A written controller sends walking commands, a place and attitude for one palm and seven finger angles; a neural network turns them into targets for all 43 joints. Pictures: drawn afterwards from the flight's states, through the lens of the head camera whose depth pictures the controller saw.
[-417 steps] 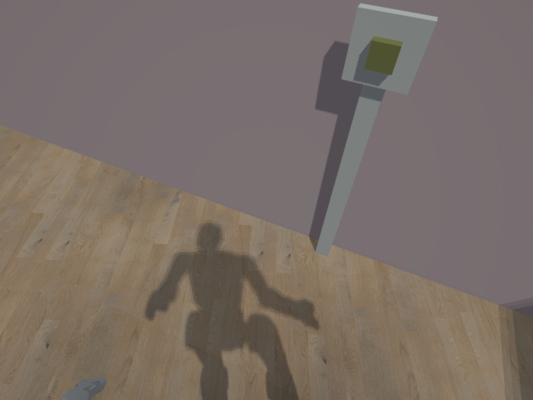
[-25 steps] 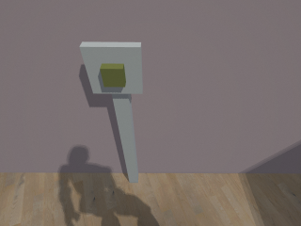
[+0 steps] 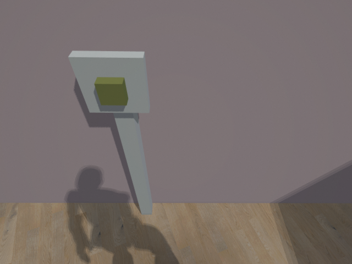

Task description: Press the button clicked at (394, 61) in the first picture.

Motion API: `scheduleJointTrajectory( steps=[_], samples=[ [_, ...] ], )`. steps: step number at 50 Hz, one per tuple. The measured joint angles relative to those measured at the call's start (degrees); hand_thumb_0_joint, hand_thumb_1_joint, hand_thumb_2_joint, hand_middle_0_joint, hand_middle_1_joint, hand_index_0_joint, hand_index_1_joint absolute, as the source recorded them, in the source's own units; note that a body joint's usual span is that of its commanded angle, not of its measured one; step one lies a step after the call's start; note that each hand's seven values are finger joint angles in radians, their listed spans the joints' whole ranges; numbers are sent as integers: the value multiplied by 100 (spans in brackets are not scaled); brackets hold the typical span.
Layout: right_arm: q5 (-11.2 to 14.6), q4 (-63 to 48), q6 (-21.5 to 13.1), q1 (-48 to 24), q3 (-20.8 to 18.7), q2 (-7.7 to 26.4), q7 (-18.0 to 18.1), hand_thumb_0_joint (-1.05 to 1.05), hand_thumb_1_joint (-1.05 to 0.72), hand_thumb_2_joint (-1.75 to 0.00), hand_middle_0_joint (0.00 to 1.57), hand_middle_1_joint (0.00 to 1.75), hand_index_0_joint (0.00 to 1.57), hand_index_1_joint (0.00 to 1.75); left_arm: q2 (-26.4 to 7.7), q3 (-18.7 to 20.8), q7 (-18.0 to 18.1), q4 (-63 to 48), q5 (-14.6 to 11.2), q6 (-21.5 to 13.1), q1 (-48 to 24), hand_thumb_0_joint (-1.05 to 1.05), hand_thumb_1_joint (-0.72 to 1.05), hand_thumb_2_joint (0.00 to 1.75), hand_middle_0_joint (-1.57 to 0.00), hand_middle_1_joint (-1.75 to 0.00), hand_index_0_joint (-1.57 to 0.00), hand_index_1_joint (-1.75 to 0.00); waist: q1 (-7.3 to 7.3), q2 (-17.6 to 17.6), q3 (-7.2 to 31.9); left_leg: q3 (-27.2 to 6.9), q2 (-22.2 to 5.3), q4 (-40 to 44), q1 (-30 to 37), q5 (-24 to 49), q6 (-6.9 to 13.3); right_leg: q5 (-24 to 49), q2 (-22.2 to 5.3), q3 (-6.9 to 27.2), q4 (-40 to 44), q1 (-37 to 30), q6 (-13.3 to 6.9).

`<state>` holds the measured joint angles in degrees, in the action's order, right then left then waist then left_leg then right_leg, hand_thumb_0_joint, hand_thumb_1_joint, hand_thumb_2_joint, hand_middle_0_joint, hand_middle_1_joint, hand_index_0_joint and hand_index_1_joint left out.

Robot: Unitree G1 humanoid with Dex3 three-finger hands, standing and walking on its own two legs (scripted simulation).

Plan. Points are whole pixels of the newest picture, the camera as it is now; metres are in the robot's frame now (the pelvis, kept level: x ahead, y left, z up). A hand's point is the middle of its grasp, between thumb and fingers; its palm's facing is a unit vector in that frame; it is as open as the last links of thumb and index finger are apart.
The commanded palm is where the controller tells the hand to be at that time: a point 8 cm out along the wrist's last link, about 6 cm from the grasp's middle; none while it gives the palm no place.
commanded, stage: raise the hand and make a fist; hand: left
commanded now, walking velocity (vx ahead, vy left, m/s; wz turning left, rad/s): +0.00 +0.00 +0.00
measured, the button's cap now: (112, 90) +0.48 +0.19 +0.15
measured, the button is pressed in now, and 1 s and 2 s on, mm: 0 0 0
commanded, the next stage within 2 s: aim a knuckle at the button in 2.00 s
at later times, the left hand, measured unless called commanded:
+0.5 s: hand out of the picture +0.13 +0.18 -0.03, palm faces +0.22 -0.98 -0.04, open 4.9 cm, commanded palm +0.12 +0.23 +0.00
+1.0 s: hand (76, 220) +0.19 +0.21 +0.06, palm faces +0.12 -0.99 -0.07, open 3.1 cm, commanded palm +0.16 +0.26 +0.07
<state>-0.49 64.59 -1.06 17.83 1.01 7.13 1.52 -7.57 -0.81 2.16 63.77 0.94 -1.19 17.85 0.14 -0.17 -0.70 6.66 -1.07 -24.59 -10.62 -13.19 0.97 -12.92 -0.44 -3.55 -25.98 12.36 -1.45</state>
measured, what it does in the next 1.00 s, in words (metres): stands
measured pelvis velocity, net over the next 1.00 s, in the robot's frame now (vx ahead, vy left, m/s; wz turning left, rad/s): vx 0.01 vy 0.01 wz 0.06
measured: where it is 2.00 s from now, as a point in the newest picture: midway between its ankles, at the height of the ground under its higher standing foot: outside the picture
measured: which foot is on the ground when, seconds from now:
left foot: down 0.00-1.00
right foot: down 0.00-1.00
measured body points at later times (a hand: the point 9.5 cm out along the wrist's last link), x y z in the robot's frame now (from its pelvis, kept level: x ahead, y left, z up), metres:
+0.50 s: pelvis +0.00 -0.02 -0.06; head +0.03 +0.00 +0.39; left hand +0.11 +0.23 -0.03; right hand +0.27 -0.24 -0.07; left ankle +0.00 +0.11 -0.74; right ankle +0.01 -0.10 -0.74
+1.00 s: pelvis +0.01 +0.01 -0.04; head +0.03 +0.01 +0.41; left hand +0.18 +0.26 +0.06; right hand +0.17 -0.23 -0.12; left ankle +0.00 +0.11 -0.74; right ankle +0.01 -0.10 -0.74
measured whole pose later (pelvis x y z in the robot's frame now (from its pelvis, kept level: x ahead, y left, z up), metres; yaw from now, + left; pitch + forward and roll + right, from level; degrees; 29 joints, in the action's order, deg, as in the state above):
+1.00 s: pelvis +0.01 +0.01 -0.04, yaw +4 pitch +7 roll -2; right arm 2.9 33.5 -12.3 17.4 0.1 14.5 2.6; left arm -12.5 9.6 -10.8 -15.1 -15.5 -17.1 30.1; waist -0.5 2.3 4.6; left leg 2.3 -1.6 -49.5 -31.2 -25.0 1.7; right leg -23.7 -1.6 -7.3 -46.5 29.3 -0.8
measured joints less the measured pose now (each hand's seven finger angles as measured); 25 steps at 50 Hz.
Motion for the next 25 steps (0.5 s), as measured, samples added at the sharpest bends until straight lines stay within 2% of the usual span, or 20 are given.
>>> scheduleJointTrajectory(
  steps=[1,2,3,6,7,9,12,15,17,18,20,23,25],
  samples=[
    [12,-28,16,-11,-5,22,-16,0,-91,-90,20,30,20,30,12,-8,35,-6,9,-26,-11,1,92,90,-20,-30,-20,-30,-9,48,-12,-22,-49,-117,-75,-45,-19,5,40,-24,6,11,-3],
    [59,-258,1,50,36,64,24,0,-91,-90,20,30,20,30,-29,1,102,-877,-218,391,270,2,93,90,-20,-30,-20,-30,8,62,-71,-32,-72,-215,-98,-98,-25,-13,55,-33,-44,15,-7],
    [118,-494,-207,176,75,124,125,1,-92,-90,20,30,20,30,-120,58,199,-1951,-396,650,628,4,95,90,-21,-31,-21,-30,-8,52,-94,-28,-58,-242,-74,-130,-21,-60,40,-29,-126,19,-16],
    [300,-948,-894,374,-5,400,294,2,-93,-90,20,30,21,30,-309,108,619,-4080,-757,255,1114,5,97,90,-23,-33,-23,-32,20,167,112,-134,16,-388,-170,-209,-8,-242,-51,-129,-357,97,-11],
    [347,-1112,-1035,349,-41,516,318,2,-93,-90,20,30,21,30,-320,114,671,-4613,-869,168,1103,5,97,90,-24,-34,-24,-34,55,231,166,-180,41,-469,-220,-242,0,-298,-84,-173,-436,124,1],
    [346,-1455,-1270,172,-128,736,342,2,-93,-90,20,30,21,30,-283,130,645,-5379,-975,-223,918,5,96,90,-26,-38,-26,-37,153,353,280,-252,73,-713,-430,-332,20,-409,-135,-243,-652,288,22],
    [248,-2009,-1447,-252,-289,885,250,2,-92,-90,20,30,20,30,-121,253,212,-5843,-1110,-1156,522,3,95,90,-32,-44,-32,-43,221,337,538,-224,68,-1215,-1000,-528,16,-625,-175,-206,-1207,898,16],
    [191,-2565,-1429,-654,-431,821,21,1,-92,-90,20,30,20,30,64,367,-657,-5976,-1323,-2134,499,2,93,90,-38,-51,-38,-51,191,56,680,-146,2,-1756,-1542,-775,-34,-872,-152,-117,-1809,1508,-43],
    [173,-2932,-1349,-841,-499,786,-110,1,-92,-90,20,30,20,29,119,412,-1188,-5970,-1338,-2575,721,1,92,90,-43,-57,-44,-56,149,-148,685,-155,-41,-2108,-1831,-943,-67,-1040,-136,-118,-2159,1798,-77],
    [168,-3102,-1294,-908,-526,779,-145,1,-91,-90,20,30,20,30,109,436,-1353,-5984,-1297,-2651,889,1,92,90,-46,-59,-46,-59,105,-241,683,-167,-59,-2269,-1960,-1023,-78,-1121,-130,-126,-2317,1925,-93],
    [156,-3398,-1164,-1007,-573,786,-168,1,-91,-90,20,30,20,30,13,484,-1480,-6071,-1216,-2584,1279,1,91,90,-52,-65,-52,-64,-15,-361,652,-219,-89,-2553,-2173,-1165,-104,-1262,-120,-171,-2569,2107,-131],
    [139,-3682,-1051,-1083,-596,805,-143,1,-91,-90,20,30,20,30,-178,608,-1335,-6316,-1189,-2458,1821,1,90,90,-60,-74,-60,-73,-197,-327,620,-382,-123,-2900,-2444,-1325,-117,-1402,-104,-326,-2777,2254,-159],
    [110,-3742,-1046,-1097,-543,789,-105,1,-91,-90,20,30,20,30,-291,730,-1187,-6636,-1261,-2566,2046,2,90,90,-66,-80,-66,-79,-295,-224,637,-515,-136,-3101,-2628,-1403,-117,-1461,-98,-453,-2862,2334,-161]
  ],
)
